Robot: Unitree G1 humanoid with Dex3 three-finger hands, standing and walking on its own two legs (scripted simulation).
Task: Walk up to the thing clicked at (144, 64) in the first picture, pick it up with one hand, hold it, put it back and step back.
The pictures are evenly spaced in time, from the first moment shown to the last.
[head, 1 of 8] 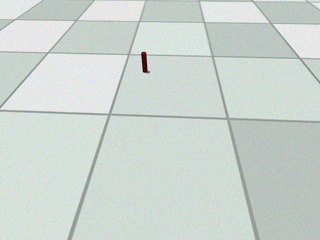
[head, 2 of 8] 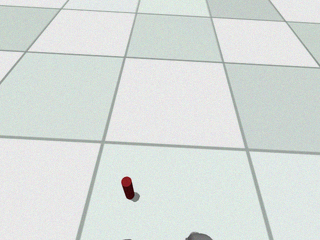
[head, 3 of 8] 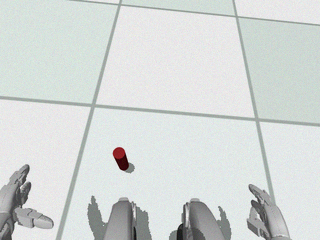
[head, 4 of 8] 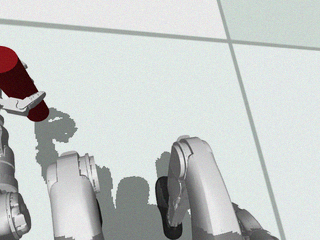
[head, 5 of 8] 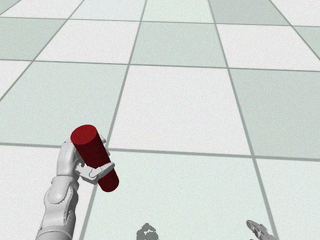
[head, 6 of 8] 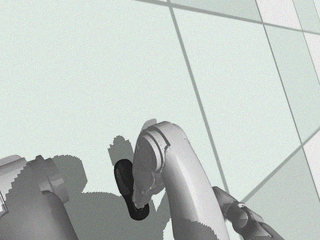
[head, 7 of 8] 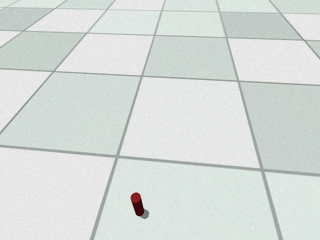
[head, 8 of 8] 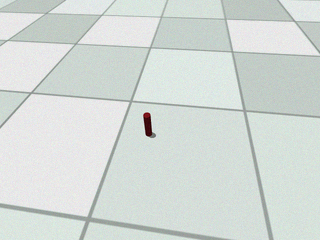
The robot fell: no
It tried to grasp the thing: yes
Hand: left
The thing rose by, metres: 0.66
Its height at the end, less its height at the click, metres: +0.00
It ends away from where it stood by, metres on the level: 0.01
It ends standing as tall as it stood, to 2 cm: yes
